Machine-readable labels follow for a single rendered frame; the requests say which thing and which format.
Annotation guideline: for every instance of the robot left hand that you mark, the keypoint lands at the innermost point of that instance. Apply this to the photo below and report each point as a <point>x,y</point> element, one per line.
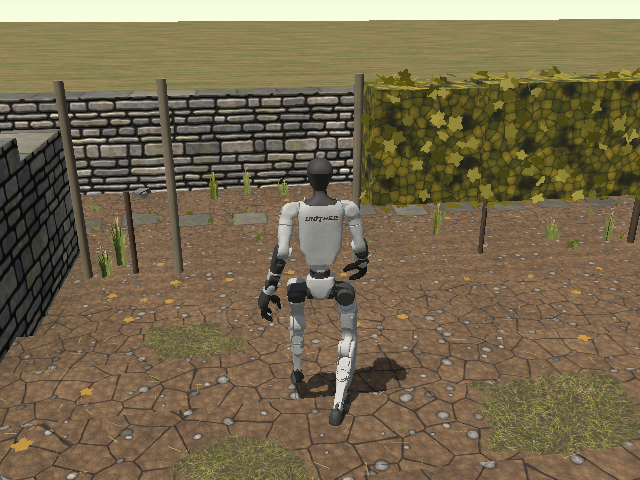
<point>263,302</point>

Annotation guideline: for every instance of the right robot forearm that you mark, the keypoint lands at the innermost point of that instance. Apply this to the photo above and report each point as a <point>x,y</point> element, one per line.
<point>362,257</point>

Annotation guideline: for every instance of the robot torso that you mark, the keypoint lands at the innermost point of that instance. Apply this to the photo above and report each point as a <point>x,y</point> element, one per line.
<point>320,230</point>

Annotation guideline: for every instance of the left robot forearm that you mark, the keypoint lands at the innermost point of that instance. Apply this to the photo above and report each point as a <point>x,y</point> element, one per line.
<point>274,274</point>

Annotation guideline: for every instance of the robot right upper arm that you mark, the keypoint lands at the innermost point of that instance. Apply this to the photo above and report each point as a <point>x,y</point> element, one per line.
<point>352,212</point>

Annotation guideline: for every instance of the left robot thigh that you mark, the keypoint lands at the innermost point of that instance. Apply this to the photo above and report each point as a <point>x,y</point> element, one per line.
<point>296,293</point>

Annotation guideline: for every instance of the robot left upper arm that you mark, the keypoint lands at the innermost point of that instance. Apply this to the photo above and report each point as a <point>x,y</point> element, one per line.
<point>288,212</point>

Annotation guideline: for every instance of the robot right hand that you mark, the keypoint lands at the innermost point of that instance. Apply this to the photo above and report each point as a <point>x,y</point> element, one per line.
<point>361,273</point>

